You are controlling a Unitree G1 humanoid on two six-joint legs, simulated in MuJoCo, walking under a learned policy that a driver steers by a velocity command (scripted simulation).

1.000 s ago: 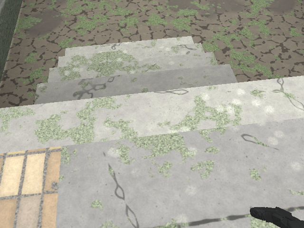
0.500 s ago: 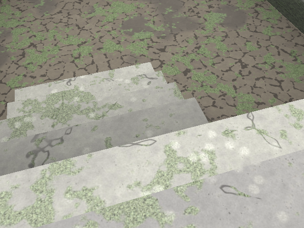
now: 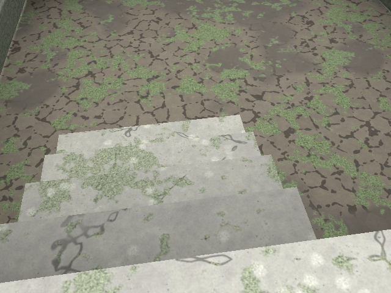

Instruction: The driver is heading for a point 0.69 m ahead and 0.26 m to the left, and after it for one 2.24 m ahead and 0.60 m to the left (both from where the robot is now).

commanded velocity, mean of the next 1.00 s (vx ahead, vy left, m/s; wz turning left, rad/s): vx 0.50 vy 0.00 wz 0.28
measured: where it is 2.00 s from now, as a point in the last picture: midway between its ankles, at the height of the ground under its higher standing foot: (161, 241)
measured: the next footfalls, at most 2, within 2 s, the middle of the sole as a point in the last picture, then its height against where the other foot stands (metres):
left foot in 0.12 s outside the picture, level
right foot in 0.64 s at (238, 285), level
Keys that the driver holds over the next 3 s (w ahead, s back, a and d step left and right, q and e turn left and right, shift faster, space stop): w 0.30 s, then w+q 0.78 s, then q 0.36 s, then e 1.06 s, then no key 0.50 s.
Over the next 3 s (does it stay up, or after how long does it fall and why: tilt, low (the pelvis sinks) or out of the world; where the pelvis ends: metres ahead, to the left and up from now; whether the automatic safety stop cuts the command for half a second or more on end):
stays up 0.80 0.19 -0.21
